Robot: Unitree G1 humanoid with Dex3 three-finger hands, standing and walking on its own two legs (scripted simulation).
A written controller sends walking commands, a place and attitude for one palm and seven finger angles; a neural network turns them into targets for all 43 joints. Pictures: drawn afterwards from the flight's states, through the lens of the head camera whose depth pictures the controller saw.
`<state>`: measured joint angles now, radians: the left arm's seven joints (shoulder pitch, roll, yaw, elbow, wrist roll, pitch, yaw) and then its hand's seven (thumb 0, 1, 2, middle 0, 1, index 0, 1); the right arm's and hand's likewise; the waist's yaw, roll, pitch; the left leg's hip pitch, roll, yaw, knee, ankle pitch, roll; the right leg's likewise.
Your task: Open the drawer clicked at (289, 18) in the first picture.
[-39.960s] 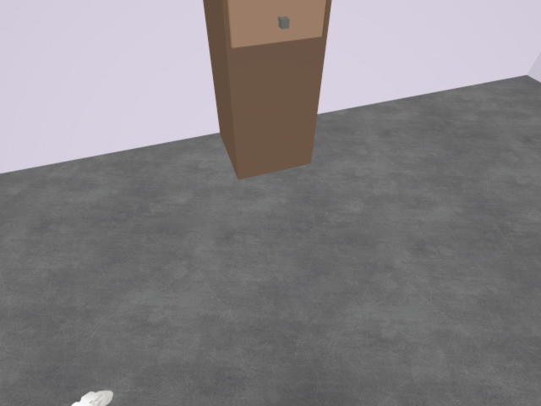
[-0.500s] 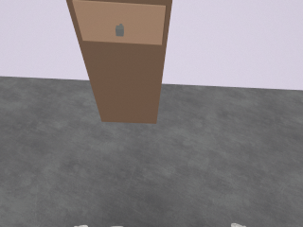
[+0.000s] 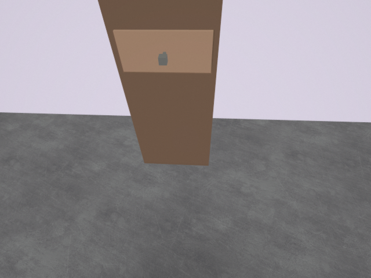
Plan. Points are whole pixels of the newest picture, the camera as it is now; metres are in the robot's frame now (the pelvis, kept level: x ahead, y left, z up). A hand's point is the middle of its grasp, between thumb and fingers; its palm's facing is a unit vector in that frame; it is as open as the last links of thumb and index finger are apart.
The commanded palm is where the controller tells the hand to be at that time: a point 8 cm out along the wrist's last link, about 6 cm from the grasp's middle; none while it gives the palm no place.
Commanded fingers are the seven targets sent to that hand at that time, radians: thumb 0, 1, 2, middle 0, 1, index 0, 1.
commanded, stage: let the arm hang, fingers relaxed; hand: left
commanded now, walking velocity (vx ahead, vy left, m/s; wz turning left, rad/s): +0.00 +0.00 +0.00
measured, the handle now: (163, 57) +0.89 +0.15 +0.02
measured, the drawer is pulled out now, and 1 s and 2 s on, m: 0.00 0.00 0.00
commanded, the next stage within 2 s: look to check the result in 0.28 s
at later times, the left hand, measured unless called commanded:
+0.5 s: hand out of the picture +0.10 +0.24 -0.15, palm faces -0.05 -0.94 -0.34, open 7.4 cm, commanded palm none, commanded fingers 0.00 0.90 0.90 -0.20 -0.30 -0.20 -0.30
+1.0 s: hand out of the picture +0.11 +0.24 -0.15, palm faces -0.03 -0.94 -0.35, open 7.4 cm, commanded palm none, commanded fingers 0.00 0.90 0.90 -0.20 -0.30 -0.20 -0.30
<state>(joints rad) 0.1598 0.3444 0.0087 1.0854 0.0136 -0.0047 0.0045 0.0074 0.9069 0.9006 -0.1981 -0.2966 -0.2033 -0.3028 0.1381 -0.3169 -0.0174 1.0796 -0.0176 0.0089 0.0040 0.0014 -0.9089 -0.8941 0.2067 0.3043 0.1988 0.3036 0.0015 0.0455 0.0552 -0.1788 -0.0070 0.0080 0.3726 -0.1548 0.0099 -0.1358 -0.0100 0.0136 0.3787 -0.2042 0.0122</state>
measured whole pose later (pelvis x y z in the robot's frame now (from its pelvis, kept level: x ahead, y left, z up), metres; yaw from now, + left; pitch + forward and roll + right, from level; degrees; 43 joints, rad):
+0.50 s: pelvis +0.02 -0.01 +0.00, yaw +0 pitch -1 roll +0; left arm 0.10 0.33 0.00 1.10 0.01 -0.01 0.00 0.01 0.90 0.90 -0.20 -0.30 -0.21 -0.30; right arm 0.13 -0.34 -0.01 1.12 -0.02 0.00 0.00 0.00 -0.91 -0.89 0.21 0.30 0.20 0.30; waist -0.02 0.00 0.08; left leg -0.14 0.01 0.01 0.31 -0.15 0.00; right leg -0.10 0.00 0.01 0.32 -0.19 0.00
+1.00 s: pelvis +0.03 -0.01 +0.00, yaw +0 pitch -1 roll +0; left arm 0.11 0.34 0.01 1.10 0.01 -0.02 0.00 0.01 0.90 0.90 -0.20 -0.30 -0.21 -0.30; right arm 0.08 -0.34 -0.01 1.10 -0.02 0.00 0.00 0.00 -0.91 -0.89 0.21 0.30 0.20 0.30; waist 0.00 0.01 0.07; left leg -0.11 0.01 0.00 0.31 -0.17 -0.01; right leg -0.07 0.01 0.01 0.30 -0.21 -0.01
